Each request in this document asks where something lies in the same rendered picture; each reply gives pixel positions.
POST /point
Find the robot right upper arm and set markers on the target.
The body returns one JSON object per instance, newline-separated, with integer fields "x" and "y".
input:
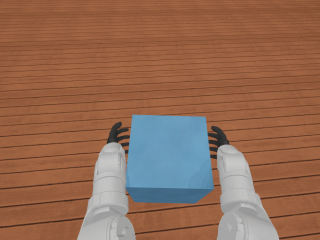
{"x": 238, "y": 225}

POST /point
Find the robot left upper arm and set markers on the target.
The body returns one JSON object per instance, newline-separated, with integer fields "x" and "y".
{"x": 115, "y": 227}

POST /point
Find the carton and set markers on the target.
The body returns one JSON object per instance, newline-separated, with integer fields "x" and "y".
{"x": 168, "y": 159}

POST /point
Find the left robot forearm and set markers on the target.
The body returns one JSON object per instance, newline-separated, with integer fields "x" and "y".
{"x": 109, "y": 185}

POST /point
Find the right robot hand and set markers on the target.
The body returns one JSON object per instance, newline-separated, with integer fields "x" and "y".
{"x": 221, "y": 140}

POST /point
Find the right robot forearm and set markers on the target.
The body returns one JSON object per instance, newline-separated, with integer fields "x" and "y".
{"x": 236, "y": 183}

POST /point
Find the left robot hand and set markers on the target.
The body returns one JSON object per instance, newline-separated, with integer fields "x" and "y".
{"x": 114, "y": 133}

